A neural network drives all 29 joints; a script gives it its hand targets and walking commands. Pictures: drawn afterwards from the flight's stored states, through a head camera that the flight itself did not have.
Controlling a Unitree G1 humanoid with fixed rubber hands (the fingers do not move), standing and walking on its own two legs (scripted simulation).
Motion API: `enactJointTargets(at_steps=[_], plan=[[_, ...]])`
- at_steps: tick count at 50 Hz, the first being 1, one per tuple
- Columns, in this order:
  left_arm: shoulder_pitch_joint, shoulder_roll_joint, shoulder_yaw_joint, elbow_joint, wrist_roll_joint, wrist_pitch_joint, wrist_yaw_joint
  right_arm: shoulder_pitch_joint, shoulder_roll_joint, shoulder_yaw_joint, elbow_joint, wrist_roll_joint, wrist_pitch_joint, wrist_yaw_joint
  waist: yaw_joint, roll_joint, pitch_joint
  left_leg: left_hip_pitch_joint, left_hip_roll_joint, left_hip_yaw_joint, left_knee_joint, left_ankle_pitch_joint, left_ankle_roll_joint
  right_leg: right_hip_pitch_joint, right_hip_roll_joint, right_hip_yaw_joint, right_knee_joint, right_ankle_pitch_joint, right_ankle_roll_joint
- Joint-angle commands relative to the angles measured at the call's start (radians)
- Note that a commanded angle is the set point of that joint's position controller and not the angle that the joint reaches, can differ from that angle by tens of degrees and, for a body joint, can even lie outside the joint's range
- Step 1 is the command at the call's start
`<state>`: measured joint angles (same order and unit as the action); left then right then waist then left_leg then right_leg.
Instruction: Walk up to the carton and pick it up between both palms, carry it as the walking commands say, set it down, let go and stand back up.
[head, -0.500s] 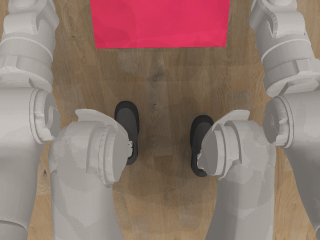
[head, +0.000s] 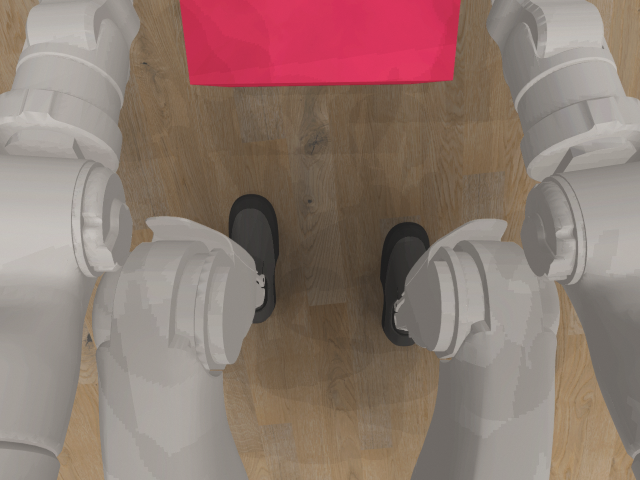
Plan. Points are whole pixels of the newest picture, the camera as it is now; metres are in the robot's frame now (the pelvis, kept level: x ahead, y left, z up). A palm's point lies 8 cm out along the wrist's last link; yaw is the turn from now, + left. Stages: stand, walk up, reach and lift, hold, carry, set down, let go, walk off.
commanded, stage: reach and lift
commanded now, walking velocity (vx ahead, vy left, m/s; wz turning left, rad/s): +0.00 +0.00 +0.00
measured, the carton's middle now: out of the picture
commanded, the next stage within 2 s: none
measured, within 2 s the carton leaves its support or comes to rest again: leaves its support in 0.98 s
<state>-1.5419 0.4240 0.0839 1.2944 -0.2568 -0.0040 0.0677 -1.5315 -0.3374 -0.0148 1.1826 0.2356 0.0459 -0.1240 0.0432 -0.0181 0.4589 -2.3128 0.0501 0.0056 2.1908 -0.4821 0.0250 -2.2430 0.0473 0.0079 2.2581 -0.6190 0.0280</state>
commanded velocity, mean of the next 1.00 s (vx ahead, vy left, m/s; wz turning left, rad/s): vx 0.00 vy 0.00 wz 0.00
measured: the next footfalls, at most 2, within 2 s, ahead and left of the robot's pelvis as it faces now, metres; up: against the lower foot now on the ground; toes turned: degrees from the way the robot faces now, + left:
none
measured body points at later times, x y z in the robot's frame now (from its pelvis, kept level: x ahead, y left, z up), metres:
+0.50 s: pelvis +0.00 +0.00 +0.00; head +0.38 +0.02 +0.23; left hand +0.55 +0.22 -0.20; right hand +0.57 -0.12 -0.20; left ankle +0.14 +0.12 -0.32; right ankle +0.10 -0.12 -0.32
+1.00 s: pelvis +0.01 +0.00 +0.00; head +0.38 +0.02 +0.24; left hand +0.54 +0.22 -0.19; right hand +0.57 -0.12 -0.19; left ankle +0.13 +0.12 -0.32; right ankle +0.10 -0.12 -0.32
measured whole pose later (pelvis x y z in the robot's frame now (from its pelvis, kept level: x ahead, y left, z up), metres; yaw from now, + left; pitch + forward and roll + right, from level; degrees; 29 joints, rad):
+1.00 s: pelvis +0.01 +0.00 +0.00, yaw -1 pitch +33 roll +0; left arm -1.47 0.39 0.11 1.15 -0.22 0.13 0.06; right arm -1.47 -0.29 -0.12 1.09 0.15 0.13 -0.12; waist 0.07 -0.03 0.43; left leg -2.29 0.03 -0.01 2.22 -0.52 0.00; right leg -2.23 0.09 0.02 2.28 -0.63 0.04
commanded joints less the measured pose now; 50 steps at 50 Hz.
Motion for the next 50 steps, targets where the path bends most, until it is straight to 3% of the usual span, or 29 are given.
enactJointTargets(at_steps=[1,7,13,20,27,40,50], plan=[[-0.219,0.065,0.003,-0.078,0.007,-0.023,0.006,-0.266,-0.020,0.022,-0.094,0.011,-0.023,0.013,0.060,-0.032,-1.165,0.680,-0.046,-0.024,-0.121,0.301,-0.033,0.403,0.011,-0.011,-0.189,0.251,0.013],[-0.212,0.008,0.005,-0.072,0.028,-0.031,0.007,-0.272,0.041,0.054,-0.093,0.026,-0.033,0.020,0.086,-0.046,-1.159,0.675,-0.057,-0.019,-0.124,0.319,-0.029,0.396,0.026,-0.008,-0.193,0.267,0.019],[-0.270,-0.151,-0.046,-0.093,0.016,-0.032,-0.030,-0.329,0.190,0.097,-0.099,0.035,-0.038,0.049,0.081,-0.040,-1.144,0.654,-0.067,-0.013,-0.123,0.319,-0.027,0.397,0.038,-0.010,-0.198,0.277,0.013],[-0.403,-0.607,-0.092,-0.148,0.061,0.025,-0.170,-0.454,0.656,0.129,-0.151,-0.022,0.000,0.190,0.087,-0.041,-1.075,0.597,-0.092,0.006,-0.104,0.291,-0.017,0.358,0.066,-0.019,-0.186,0.264,-0.004],[-0.355,-0.790,-0.074,-0.216,0.089,0.089,-0.254,-0.422,0.810,0.094,-0.214,-0.067,0.042,0.268,0.091,-0.055,-1.008,0.574,-0.103,0.014,-0.084,0.303,-0.010,0.303,0.080,-0.035,-0.177,0.266,-0.014],[-0.399,-0.858,-0.118,-0.304,0.041,0.109,-0.284,-0.416,0.879,0.101,-0.241,-0.065,0.063,0.277,0.084,-0.060,-1.006,0.559,-0.101,0.018,-0.078,0.302,-0.007,0.333,0.083,-0.033,-0.170,0.274,-0.028],[-0.523,-0.903,-0.202,-0.437,-0.026,0.106,-0.265,-0.507,0.949,0.166,-0.333,-0.021,0.063,0.253,0.082,-0.052,-1.303,0.713,-0.114,0.035,-0.087,0.387,-0.014,0.468,0.092,-0.057,-0.164,0.350,-0.023]])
